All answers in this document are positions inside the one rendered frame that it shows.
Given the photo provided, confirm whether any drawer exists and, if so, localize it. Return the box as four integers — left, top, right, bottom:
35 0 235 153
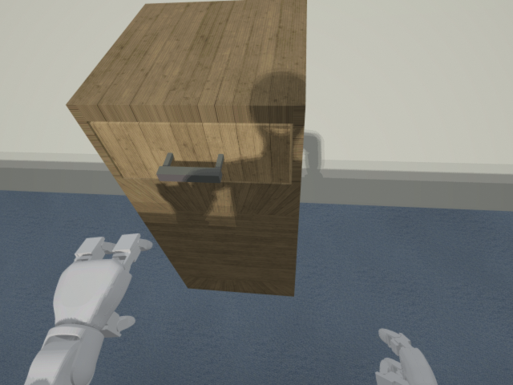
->
90 121 293 183

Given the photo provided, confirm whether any right robot hand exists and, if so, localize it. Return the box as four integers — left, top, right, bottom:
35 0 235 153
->
375 328 438 385

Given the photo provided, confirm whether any cabinet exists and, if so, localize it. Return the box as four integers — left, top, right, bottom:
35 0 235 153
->
66 0 307 297

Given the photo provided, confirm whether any robot left forearm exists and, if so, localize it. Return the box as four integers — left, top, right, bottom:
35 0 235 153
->
24 324 104 385

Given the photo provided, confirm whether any left robot hand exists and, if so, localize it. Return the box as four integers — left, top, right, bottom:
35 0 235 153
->
53 233 152 338

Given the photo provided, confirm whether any handle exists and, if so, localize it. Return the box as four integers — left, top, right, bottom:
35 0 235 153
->
156 152 224 183

